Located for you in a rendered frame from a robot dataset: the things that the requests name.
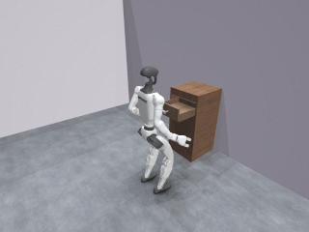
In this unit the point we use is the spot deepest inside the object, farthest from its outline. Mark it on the robot right upper arm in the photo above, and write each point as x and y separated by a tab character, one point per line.
158	102

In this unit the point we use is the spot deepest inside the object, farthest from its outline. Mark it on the robot left shin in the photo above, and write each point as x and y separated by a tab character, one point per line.
150	164

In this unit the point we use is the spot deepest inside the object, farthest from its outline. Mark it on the robot left upper arm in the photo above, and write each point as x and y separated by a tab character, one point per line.
134	100

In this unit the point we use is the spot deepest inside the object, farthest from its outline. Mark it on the drawer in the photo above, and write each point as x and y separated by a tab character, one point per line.
179	109

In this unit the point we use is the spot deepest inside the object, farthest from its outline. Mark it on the cabinet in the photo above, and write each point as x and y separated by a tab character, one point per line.
202	126

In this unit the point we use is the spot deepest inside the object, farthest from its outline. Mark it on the robot left forearm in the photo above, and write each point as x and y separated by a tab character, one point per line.
137	113

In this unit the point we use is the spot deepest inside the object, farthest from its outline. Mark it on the robot left foot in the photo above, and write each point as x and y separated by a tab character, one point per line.
151	176

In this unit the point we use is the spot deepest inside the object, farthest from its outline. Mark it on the robot right hand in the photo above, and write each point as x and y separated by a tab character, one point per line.
182	140

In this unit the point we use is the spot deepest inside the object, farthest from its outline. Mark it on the robot right forearm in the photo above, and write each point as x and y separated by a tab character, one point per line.
163	130

